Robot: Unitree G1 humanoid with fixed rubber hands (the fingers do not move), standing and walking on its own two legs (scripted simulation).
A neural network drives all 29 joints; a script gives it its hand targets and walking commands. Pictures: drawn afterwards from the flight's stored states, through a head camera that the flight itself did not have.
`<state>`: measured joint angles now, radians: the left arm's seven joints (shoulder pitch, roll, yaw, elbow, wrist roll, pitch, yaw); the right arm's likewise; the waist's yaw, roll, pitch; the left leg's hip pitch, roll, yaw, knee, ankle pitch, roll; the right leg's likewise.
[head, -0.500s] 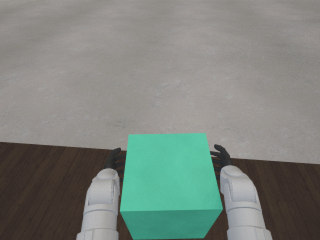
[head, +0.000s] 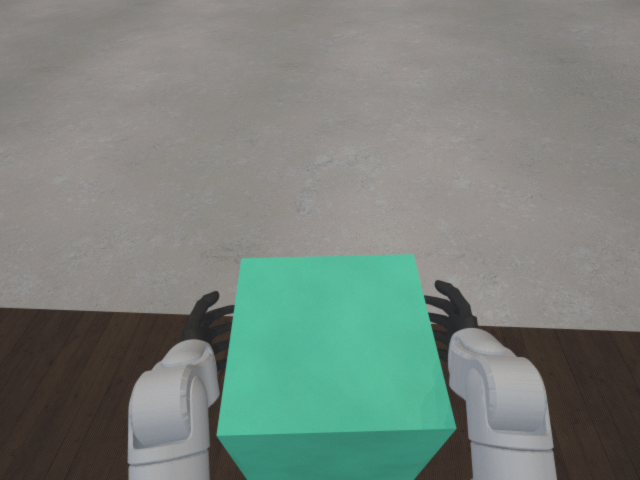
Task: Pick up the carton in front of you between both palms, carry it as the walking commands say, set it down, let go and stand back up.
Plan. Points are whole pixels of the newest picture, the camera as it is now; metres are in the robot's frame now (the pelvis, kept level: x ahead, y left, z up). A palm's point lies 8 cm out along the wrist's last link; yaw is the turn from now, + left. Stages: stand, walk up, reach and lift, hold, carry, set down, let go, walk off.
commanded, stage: carry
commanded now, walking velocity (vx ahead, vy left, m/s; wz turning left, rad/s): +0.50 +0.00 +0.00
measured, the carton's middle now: (329, 378) +0.27 +0.01 +0.00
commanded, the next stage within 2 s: none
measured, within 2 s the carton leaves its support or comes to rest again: neither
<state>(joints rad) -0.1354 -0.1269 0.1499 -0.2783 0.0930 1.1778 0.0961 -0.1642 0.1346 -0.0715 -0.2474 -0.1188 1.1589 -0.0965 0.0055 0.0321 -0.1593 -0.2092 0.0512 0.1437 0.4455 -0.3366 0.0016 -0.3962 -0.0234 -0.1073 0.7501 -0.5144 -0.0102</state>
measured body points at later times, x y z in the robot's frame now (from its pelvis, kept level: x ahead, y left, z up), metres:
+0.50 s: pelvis +0.32 +0.01 -0.03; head +0.32 +0.01 +0.42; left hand +0.60 +0.18 +0.06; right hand +0.62 -0.12 +0.06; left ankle +0.45 +0.08 -0.74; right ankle +0.10 -0.09 -0.72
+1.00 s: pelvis +0.63 +0.01 -0.03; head +0.68 +0.00 +0.42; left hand +1.02 +0.18 +0.10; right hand +1.03 -0.13 +0.10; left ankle +0.45 +0.08 -0.71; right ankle +0.76 -0.05 -0.74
